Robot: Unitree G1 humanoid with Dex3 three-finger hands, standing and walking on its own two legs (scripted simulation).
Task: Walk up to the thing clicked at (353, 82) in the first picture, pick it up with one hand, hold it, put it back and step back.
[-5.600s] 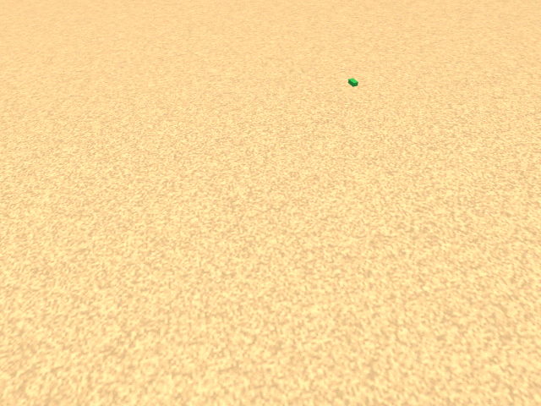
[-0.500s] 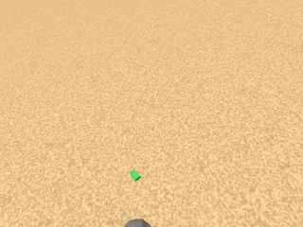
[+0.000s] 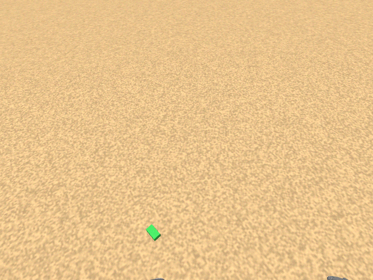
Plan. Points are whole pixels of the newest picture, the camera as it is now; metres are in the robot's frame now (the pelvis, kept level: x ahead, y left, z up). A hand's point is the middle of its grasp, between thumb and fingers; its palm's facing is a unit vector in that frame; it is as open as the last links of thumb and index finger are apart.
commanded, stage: walk up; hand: left
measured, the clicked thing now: (153, 232) +0.47 +0.22 -0.74
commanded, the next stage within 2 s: stand in 1.28 s
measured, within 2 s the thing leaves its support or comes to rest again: neither
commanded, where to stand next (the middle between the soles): +0.06 -0.03 m, yaw -1 degrees
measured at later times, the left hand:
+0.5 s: hand out of the picture +0.16 +0.24 -0.12, palm faces -0.02 -0.94 -0.34, open 7.4 cm
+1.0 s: hand out of the picture +0.11 +0.26 -0.13, palm faces -0.01 -0.95 -0.32, open 7.4 cm
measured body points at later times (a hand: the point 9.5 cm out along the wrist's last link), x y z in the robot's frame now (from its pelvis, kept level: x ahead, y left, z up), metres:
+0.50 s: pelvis +0.04 +0.00 +0.03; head +0.04 +0.00 +0.48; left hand +0.16 +0.29 -0.10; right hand +0.13 -0.31 -0.10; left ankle +0.05 +0.14 -0.71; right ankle +0.03 -0.12 -0.71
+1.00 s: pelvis +0.04 +0.01 +0.03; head +0.05 +0.01 +0.48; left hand +0.11 +0.31 -0.10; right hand +0.12 -0.30 -0.10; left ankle +0.05 +0.14 -0.71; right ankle +0.03 -0.12 -0.71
